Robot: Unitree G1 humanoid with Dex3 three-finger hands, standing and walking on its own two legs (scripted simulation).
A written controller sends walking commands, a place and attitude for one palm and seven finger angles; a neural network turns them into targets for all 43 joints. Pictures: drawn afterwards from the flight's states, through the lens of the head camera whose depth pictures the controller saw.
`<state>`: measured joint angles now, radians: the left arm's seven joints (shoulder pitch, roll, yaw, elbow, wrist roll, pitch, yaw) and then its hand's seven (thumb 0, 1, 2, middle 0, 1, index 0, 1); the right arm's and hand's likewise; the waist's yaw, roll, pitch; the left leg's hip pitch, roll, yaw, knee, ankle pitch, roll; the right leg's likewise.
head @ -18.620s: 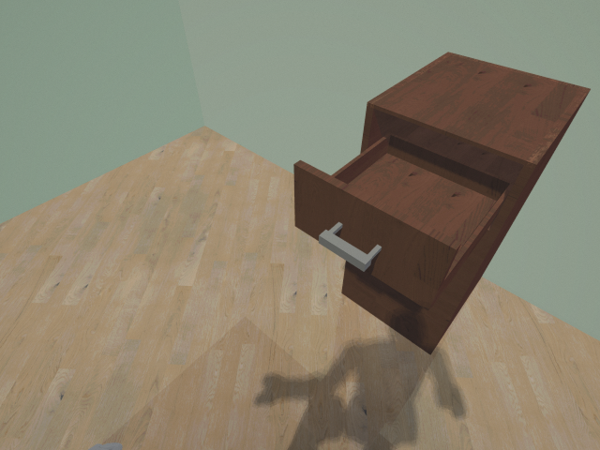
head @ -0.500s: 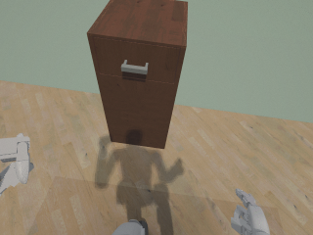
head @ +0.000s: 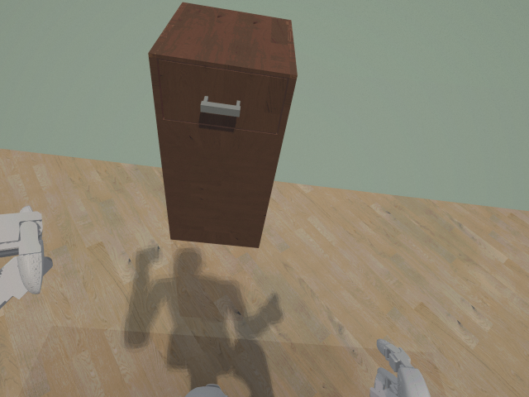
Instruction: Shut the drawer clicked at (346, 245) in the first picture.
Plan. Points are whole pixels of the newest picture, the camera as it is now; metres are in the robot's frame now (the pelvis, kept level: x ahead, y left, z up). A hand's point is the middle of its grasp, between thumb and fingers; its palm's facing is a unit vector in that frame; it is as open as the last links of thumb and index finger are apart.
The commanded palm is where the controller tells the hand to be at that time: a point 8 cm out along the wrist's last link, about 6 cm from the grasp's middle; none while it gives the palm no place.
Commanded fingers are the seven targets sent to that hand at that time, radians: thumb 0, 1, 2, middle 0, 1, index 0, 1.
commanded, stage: stop stepping back and stand still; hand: left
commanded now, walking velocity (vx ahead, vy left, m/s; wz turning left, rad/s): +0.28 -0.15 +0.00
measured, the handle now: (221, 105) +0.84 +0.19 -0.02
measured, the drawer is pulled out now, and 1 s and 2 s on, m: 0.00 0.00 0.00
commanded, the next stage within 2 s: let the arm hang, fingers relaxed in 1.46 s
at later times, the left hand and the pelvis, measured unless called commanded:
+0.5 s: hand out of the picture +0.06 +0.29 +0.20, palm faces +0.46 -0.81 -0.36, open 3.3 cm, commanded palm -0.01 +0.32 +0.21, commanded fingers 0.00 0.90 0.90 -1.40 -1.60 -1.40 -1.60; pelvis -0.15 +0.04 +0.01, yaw +0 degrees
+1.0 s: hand out of the picture +0.04 +0.28 +0.20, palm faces +0.42 -0.77 -0.48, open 3.3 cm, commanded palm -0.03 +0.32 +0.21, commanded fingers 0.00 0.90 0.90 -1.40 -1.60 -1.40 -1.60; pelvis -0.15 +0.03 +0.02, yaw +3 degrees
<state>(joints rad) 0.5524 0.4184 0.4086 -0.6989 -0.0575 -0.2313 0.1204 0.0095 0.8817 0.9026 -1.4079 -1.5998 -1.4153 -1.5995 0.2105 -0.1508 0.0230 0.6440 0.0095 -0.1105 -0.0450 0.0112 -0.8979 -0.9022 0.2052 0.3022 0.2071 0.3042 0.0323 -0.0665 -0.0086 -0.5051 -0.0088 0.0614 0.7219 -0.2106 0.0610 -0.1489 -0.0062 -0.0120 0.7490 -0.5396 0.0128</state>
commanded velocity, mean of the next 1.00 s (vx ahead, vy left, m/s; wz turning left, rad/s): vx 0.16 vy -0.03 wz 0.00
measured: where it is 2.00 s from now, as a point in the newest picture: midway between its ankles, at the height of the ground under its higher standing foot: outside the picture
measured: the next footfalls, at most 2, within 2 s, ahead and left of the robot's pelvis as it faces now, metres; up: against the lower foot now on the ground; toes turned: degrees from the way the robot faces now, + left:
right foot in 0.22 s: -0.02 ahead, -0.07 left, +0.00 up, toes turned -5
left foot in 0.40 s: -0.09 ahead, +0.15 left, +0.00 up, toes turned +5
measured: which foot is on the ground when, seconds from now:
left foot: down 0.00-0.18, up 0.20-0.38, down 0.40-1.00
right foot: up 0.00-0.20, down 0.22-0.40, up 0.42-0.62, down 0.64-1.00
